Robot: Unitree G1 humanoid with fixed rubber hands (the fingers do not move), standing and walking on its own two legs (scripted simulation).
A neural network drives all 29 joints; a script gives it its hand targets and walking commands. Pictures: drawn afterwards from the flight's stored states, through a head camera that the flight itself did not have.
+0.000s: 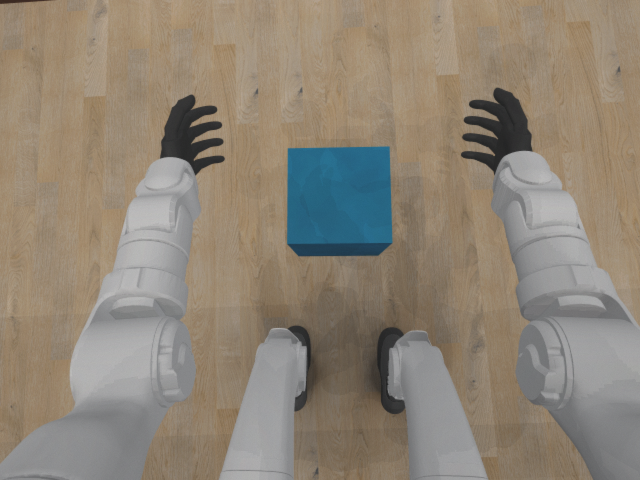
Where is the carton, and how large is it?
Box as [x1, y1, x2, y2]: [287, 146, 391, 255]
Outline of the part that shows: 389,146 288,148 287,243 298,255 377,255 391,243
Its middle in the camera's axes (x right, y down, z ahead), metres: +0.04 -0.08 +0.91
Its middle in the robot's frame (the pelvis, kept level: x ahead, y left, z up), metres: +0.51 +0.02 -0.53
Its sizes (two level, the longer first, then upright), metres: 0.210 0.200 0.250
